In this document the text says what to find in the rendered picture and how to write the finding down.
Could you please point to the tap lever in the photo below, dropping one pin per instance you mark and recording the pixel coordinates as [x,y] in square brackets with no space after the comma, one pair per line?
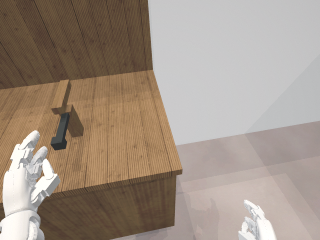
[59,142]

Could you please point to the right robot hand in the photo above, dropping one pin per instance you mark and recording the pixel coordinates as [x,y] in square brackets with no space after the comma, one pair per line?
[261,228]

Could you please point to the left robot forearm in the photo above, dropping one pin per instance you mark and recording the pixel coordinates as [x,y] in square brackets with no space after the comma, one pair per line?
[21,225]

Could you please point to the left robot hand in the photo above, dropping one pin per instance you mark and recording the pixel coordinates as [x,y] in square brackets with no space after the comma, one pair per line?
[20,180]

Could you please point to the counter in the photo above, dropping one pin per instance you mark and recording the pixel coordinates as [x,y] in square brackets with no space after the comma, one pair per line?
[93,60]

